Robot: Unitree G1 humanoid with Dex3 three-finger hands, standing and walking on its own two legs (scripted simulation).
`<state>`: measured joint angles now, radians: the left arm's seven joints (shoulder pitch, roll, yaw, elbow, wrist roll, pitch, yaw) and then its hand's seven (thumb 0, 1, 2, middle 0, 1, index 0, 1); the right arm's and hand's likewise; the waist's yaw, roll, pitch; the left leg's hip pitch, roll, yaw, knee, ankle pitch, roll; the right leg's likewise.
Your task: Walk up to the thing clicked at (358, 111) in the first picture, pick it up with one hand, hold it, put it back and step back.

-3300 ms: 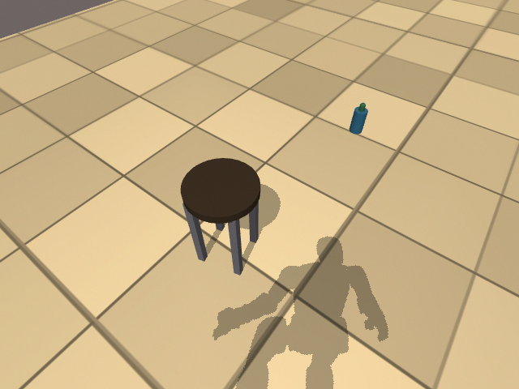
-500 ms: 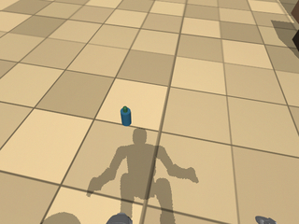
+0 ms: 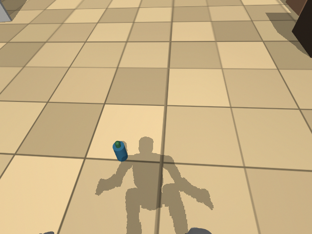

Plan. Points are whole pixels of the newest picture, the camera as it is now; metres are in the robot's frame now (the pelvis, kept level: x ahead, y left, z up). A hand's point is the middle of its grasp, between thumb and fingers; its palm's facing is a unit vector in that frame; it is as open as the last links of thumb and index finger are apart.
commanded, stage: walk up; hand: left
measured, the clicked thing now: (119, 149) +0.74 +0.27 -0.66
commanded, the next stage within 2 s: none
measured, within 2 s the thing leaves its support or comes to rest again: neither
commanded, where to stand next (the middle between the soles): +0.46 +0.03 m, yaw +3 degrees
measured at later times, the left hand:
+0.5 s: hand (58, 231) +0.17 +0.31 -0.15, palm faces +0.05 -0.93 -0.36, open 7.4 cm
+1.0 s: hand (73, 161) +0.38 +0.30 -0.12, palm faces -0.01 -0.89 -0.45, open 7.4 cm
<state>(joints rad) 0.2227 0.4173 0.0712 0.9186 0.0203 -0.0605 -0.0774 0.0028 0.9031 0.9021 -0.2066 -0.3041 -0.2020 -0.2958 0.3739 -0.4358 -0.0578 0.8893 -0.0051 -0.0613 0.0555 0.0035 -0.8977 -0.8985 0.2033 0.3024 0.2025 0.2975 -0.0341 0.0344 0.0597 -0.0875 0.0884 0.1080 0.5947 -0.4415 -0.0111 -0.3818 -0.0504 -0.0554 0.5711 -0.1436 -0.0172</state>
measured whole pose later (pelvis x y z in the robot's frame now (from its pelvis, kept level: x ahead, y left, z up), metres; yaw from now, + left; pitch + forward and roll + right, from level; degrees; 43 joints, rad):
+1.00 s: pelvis +0.32 +0.01 +0.00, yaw +2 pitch -3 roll +0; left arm 0.28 0.40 0.06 0.91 0.02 -0.08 -0.03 0.00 0.90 0.90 -0.21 -0.30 -0.20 -0.30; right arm 0.34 -0.43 -0.06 0.87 -0.01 -0.02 0.05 0.00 -0.90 -0.90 0.20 0.30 0.20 0.30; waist -0.02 0.07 0.08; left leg -0.21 0.05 0.06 0.76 -0.44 0.03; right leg -0.36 -0.04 -0.07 0.61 -0.20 -0.02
